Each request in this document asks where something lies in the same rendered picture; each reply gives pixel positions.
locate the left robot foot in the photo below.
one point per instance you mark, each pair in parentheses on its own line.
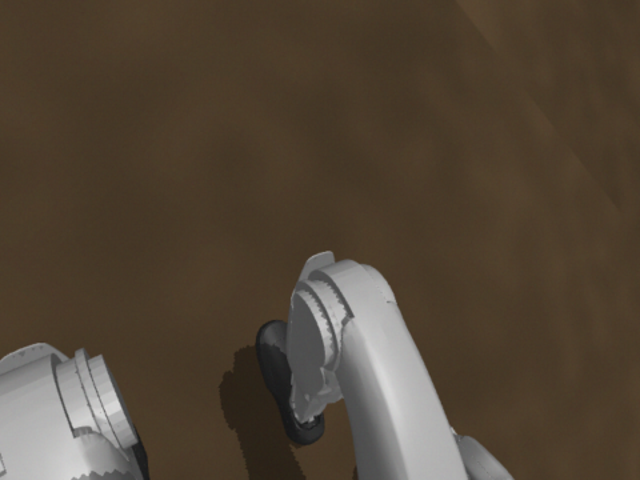
(141,457)

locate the right robot foot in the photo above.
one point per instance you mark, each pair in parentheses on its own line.
(272,358)

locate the right robot hand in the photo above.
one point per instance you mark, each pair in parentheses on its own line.
(479,463)

